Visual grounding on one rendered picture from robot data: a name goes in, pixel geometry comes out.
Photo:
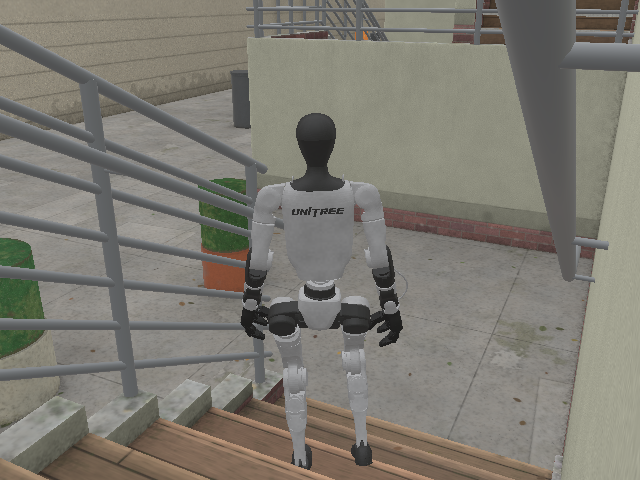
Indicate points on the robot left hand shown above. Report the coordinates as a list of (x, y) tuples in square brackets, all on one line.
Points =
[(248, 317)]

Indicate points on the robot head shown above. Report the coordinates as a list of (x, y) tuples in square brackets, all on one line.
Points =
[(316, 134)]

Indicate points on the robot left upper arm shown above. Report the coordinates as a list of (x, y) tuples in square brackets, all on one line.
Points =
[(269, 199)]

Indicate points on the robot right foot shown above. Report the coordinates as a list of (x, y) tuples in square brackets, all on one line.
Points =
[(362, 454)]

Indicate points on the robot left forearm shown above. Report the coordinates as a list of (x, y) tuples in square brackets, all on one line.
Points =
[(253, 286)]

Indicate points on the robot right upper arm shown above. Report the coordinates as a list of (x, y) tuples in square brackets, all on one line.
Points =
[(367, 197)]

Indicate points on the robot right forearm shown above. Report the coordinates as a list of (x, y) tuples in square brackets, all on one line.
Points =
[(386, 286)]

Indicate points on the robot right hand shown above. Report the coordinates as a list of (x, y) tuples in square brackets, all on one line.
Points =
[(392, 322)]

